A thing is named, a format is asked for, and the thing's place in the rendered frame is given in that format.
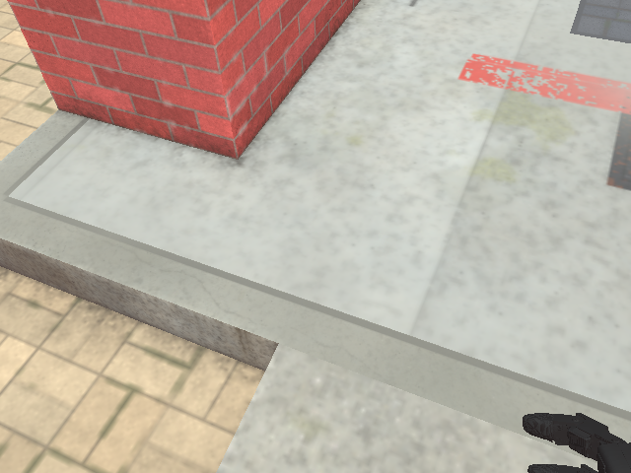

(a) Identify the right robot hand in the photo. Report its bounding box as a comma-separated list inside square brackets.
[523, 413, 631, 473]

